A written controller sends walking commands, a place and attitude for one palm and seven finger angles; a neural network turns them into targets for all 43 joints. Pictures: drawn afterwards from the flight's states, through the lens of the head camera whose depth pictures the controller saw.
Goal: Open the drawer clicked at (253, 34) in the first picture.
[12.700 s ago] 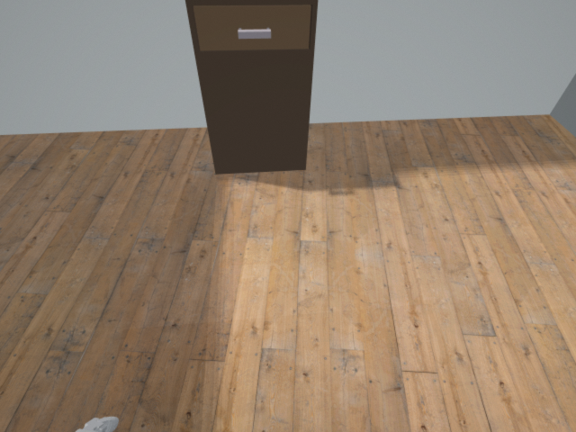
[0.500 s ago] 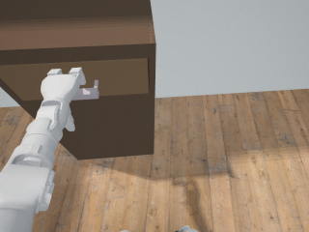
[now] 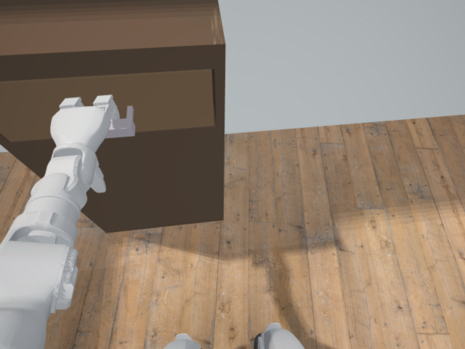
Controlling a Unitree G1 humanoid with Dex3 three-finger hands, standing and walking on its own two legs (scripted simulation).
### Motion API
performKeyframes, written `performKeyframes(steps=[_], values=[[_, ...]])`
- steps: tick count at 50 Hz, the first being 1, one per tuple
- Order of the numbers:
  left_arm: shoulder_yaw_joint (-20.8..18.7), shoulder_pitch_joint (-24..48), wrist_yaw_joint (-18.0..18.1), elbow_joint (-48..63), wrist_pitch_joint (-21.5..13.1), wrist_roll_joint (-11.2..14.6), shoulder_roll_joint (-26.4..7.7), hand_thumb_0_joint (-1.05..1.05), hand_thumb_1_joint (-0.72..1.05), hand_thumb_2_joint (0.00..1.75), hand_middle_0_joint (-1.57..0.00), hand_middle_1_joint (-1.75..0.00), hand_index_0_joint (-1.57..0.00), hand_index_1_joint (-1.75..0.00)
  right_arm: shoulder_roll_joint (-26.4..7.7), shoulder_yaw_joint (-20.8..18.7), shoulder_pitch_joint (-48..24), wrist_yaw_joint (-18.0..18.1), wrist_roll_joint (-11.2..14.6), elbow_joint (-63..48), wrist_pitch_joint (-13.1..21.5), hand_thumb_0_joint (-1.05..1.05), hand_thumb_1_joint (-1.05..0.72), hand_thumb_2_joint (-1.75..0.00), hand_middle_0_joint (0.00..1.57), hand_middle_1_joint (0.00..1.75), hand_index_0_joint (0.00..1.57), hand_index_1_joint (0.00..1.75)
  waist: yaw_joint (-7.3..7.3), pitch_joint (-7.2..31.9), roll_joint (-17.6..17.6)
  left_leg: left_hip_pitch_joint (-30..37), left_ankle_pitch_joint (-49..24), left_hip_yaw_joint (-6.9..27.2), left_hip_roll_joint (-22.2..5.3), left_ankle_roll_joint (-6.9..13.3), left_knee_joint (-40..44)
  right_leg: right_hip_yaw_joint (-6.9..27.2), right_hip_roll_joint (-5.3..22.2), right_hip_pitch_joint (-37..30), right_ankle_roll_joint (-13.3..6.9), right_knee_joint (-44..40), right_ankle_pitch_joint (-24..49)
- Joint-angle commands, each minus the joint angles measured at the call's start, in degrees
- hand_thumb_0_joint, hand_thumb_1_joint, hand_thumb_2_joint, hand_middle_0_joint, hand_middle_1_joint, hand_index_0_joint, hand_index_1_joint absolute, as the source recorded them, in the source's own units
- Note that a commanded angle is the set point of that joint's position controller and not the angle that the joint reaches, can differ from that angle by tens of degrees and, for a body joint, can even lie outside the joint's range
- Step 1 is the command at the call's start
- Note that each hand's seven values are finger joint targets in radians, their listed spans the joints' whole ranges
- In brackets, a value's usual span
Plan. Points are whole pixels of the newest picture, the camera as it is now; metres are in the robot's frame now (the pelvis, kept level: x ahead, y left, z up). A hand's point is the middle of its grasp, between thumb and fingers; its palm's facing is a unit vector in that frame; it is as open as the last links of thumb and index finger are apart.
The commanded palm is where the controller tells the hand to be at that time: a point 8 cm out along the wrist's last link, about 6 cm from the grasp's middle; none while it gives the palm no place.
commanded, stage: lower the fingers behind the handle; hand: left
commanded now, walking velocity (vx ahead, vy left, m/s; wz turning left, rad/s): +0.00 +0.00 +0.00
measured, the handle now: (100, 121) +0.54 +0.23 +0.01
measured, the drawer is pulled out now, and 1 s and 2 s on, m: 0.00 0.00 0.02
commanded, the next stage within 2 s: close the thumb around the handle in 0.78 s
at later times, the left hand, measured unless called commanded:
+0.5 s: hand (103, 147) +0.50 +0.23 -0.01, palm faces -0.07 -0.01 -1.00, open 13.7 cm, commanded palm +0.48 +0.22 +0.04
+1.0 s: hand (106, 148) +0.49 +0.22 -0.01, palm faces -0.07 -0.02 -1.00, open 13.5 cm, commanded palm +0.48 +0.22 +0.04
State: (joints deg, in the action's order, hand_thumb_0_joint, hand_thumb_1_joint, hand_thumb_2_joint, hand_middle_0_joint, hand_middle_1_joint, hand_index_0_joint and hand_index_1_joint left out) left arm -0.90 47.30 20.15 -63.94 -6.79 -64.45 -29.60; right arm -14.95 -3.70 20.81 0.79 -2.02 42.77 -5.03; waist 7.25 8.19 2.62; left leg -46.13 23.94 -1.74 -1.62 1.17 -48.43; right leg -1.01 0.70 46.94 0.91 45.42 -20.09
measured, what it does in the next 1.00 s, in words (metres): stands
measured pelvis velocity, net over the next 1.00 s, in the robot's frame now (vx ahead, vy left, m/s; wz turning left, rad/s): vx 0.00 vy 0.00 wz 0.00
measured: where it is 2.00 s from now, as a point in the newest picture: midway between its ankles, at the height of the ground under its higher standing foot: outside the picture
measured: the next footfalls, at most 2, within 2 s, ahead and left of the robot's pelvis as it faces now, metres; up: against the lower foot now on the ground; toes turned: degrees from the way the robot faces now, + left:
none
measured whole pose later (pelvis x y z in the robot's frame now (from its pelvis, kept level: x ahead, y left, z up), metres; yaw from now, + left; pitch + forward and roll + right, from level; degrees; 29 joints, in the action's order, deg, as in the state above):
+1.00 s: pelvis +0.00 +0.00 -0.01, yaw +0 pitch +24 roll -2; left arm -0.4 48.0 22.1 -64.0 -3.6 -64.3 -28.3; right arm -15.1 -3.5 19.4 0.4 -2.4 42.7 -4.2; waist 7.5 9.1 3.4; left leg -51.5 26.2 -1.0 -2.0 0.8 -53.3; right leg -1.5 0.4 52.2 0.6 50.2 -22.4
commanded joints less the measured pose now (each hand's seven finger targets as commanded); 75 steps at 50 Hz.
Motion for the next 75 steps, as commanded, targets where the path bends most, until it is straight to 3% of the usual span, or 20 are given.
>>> performKeyframes(steps=[1,4,9,14,18,21,22,24,32,33,38,44,51,54,61,62,65,69,73,75], values=[[-2.1,24.8,3.7,9.7,1.4,0.1,-13.5,0.0,-0.5,0.3,-0.3,-1.2,-0.3,-1.2,-9.7,-3.3,8.5,0.3,-0.4,-2.8,1.2,0.0,-0.9,-0.9,0.2,0.3,0.2,0.3,0.86,25.2,3.7,15.4,-25.8,1.4,2.1,0.8,2.3,-1.3,-3.5,-10.0,-2.7,-2.0,18.0],[-3.5,25.7,3.9,9.4,2.1,0.0,-15.6,0.0,-0.5,0.3,-0.3,-1.2,-0.3,-1.2,-10.0,-3.2,8.9,0.3,-0.5,-2.4,1.3,0.0,-0.9,-0.9,0.2,0.3,0.2,0.3,0.87,26.0,3.1,15.1,-25.2,1.7,2.0,0.8,1.7,-1.4,-3.5,-9.6,-2.6,-1.5,17.5],[-1.8,28.7,3.5,9.8,1.9,-0.1,-13.8,0.0,-0.5,0.3,-0.3,-1.2,-0.3,-1.2,-10.0,-3.3,9.3,0.6,-0.6,-2.1,1.7,0.0,-0.9,-0.9,0.2,0.3,0.2,0.3,2.24,26.9,3.9,15.8,-25.4,2.6,1.5,0.7,0.5,-1.6,-3.6,-6.2,-2.5,-0.5,16.1],[-2.6,26.6,3.7,8.5,1.8,-0.1,-13.9,0.0,-0.5,0.3,-0.3,-1.2,-0.3,-1.2,-10.0,-3.1,9.6,0.3,-0.9,-1.8,1.8,0.0,-0.9,-0.9,0.2,0.3,0.2,0.3,1.64,27.3,4.9,15.4,-27.7,3.0,1.3,0.4,-1.1,-2.0,-3.6,-4.3,-2.7,1.1,16.3],[-0.6,25.5,4.3,7.1,2.9,-0.3,-10.4,0.0,-0.5,0.3,-0.3,-1.2,-0.3,-1.2,-9.7,-3.2,9.8,0.0,-1.0,-1.7,1.8,0.0,-0.9,-0.9,0.2,0.3,0.2,0.3,2.14,26.9,4.5,15.1,-29.3,3.1,1.0,0.3,-2.2,-2.3,-3.7,-2.6,-2.6,1.8,16.7],[-2.8,25.6,4.5,9.5,3.6,0.0,-13.3,0.0,-0.5,0.3,-0.3,-1.2,-0.3,-1.2,-10.1,-3.2,9.9,-0.3,-1.1,-1.9,1.5,0.0,-0.9,-0.9,0.2,0.3,0.2,0.3,1.18,30.0,5.6,16.6,-32.0,3.1,0.9,0.1,-2.5,-2.1,-3.7,-4.5,-2.5,2.2,18.5],[-1.8,25.0,4.3,8.9,4.2,0.0,-12.1,0.0,-0.5,0.3,-0.3,-1.2,-0.3,-1.2,-9.9,-3.2,9.9,-0.3,-1.0,-2.0,1.3,0.0,-0.9,-0.9,0.2,0.3,0.2,0.3,1.53,30.1,4.6,16.6,-32.0,3.1,0.9,0.2,-2.4,-2.1,-3.7,-5.0,-2.5,2.0,18.8],[-0.2,26.5,4.0,9.5,4.7,0.2,-10.3,0.0,-0.5,0.3,-0.3,-1.2,-0.3,-1.2,-9.5,-3.2,9.8,-0.2,-0.8,-2.0,1.4,0.0,-0.9,-0.9,0.2,0.3,0.2,0.3,2.31,28.1,4.3,15.8,-29.6,2.7,1.0,0.4,-1.8,-2.2,-3.7,-5.2,-2.4,1.3,18.3],[-1.9,22.7,2.3,8.6,4.0,0.8,-12.8,0.0,-0.5,0.3,-0.3,-1.2,-0.3,-1.2,-9.7,-2.7,9.4,0.3,-0.5,-2.2,1.1,0.0,-0.9,-0.9,0.2,0.3,0.2,0.3,1.02,26.3,2.5,13.4,-26.9,2.1,1.5,0.8,-0.7,-1.6,-3.6,-8.1,-2.5,0.6,18.8],[-0.8,23.2,2.3,8.0,4.0,0.7,-11.6,0.0,-0.5,0.3,-0.3,-1.2,-0.3,-1.2,-9.5,-2.6,9.1,0.5,-0.4,-2.3,1.1,0.0,-0.9,-0.9,0.2,0.3,0.2,0.3,1.9,24.7,1.5,12.6,-25.6,2.1,1.5,1.0,-0.6,-1.7,-3.6,-7.3,-2.4,0.3,18.0],[-1.7,22.4,3.0,10.8,2.3,0.4,-11.8,0.0,-0.5,0.3,-0.3,-1.2,-0.3,-1.2,-9.3,-3.0,9.3,0.4,-0.6,-2.6,1.5,0.0,-0.9,-0.9,0.2,0.3,0.2,0.3,0.65,27.6,4.0,14.2,-28.7,2.0,1.5,0.7,-1.3,-1.5,-3.5,-7.7,-2.6,1.2,19.6],[-2.1,23.1,4.3,10.2,3.0,0.3,-12.2,0.0,-0.5,0.3,-0.3,-1.2,-0.3,-1.2,-9.4,-3.1,9.2,0.3,-0.5,-2.1,1.5,0.0,-0.9,-0.9,0.2,0.3,0.2,0.3,1.22,27.1,2.5,12.7,-27.2,1.7,1.7,0.9,-1.5,-1.3,-3.5,-8.4,-2.4,1.1,20.2],[-2.5,23.6,4.0,9.8,4.3,0.8,-13.8,0.0,-0.11,0.47,-0.33,-1.24,-0.33,-1.24,-9.4,-2.8,8.8,0.4,-0.4,-2.3,1.2,0.0,-0.9,-0.9,0.2,0.3,0.2,0.3,1.29,27.7,2.4,11.4,-26.2,0.9,2.2,1.2,-1.2,-0.7,-3.3,-11.3,-2.2,0.7,22.2],[-4.6,22.1,3.3,9.2,4.4,0.9,-17.0,0.0,0.06,0.54,-0.34,-1.26,-0.34,-1.26,-9.8,-2.5,8.5,0.7,-0.3,-2.6,1.0,0.0,-0.9,-0.9,0.2,0.3,0.2,0.3,0.48,27.5,0.7,9.9,-24.9,0.6,2.4,1.4,-0.8,-0.4,-3.1,-13.4,-2.1,0.5,22.5],[-3.2,21.4,1.6,10.1,2.2,1.0,-15.5,0.0,0.45,0.71,-0.37,-1.3,-0.37,-1.3,-9.7,-2.7,8.6,1.1,-0.2,-2.9,1.2,0.0,-0.9,-0.9,0.2,0.3,0.2,0.3,0.99,26.6,1.9,10.8,-25.4,0.7,2.1,1.3,-1.1,-0.5,-3.1,-11.3,-2.1,0.5,21.9],[-3.9,19.9,1.6,9.6,2.0,1.0,-16.0,0.0,0.51,0.73,-0.37,-1.31,-0.37,-1.31,-9.8,-2.7,8.7,1.1,-0.2,-2.9,1.2,0.0,-0.9,-0.9,0.2,0.3,0.2,0.3,0.33,26.9,1.3,10.9,-25.8,0.9,2.1,1.2,-1.2,-0.6,-3.2,-11.4,-2.2,0.8,21.7],[-2.2,22.2,1.7,10.0,1.0,1.4,-13.6,0.0,0.68,0.8,-0.38,-1.33,-0.38,-1.33,-9.4,-2.8,8.9,1.0,-0.3,-2.7,1.5,0.0,-0.9,-0.9,0.2,0.3,0.2,0.3,1.46,25.7,1.7,10.8,-24.8,1.0,2.0,1.3,-1.3,-0.8,-3.3,-9.6,-2.3,0.6,20.3],[-3.9,20.7,2.6,10.4,1.0,1.1,-15.3,0.0,0.9,0.9,-0.4,-1.35,-0.4,-1.35,-9.8,-3.0,9.0,0.8,-0.5,-2.6,1.4,0.0,-0.9,-0.9,0.2,0.3,0.2,0.3,0.31,27.4,2.8,11.7,-26.1,1.2,2.0,1.0,-1.6,-0.9,-3.3,-9.3,-2.3,1.2,20.2],[-3.6,20.2,3.3,8.6,2.1,0.9,-15.2,0.0,0.9,0.9,-0.4,-1.35,-0.4,-1.35,-9.9,-2.8,8.7,0.6,-0.4,-2.4,1.1,0.0,-0.9,-0.9,0.2,0.3,0.2,0.3,0.46,25.2,2.0,10.6,-25.6,1.4,1.9,0.9,-1.3,-1.3,-3.4,-8.4,-2.4,1.2,19.2],[-4.0,22.3,3.6,10.6,2.1,0.8,-15.3,0.0,0.9,0.9,-0.4,-1.35,-0.4,-1.35,-9.9,-2.9,8.9,0.4,-0.5,-2.4,1.3,0.0,-0.9,-0.9,0.2,0.3,0.2,0.3,0.48,27.1,3.0,12.6,-27.0,1.7,1.6,0.8,-1.4,-1.4,-3.6,-8.1,-2.5,1.4,19.3]])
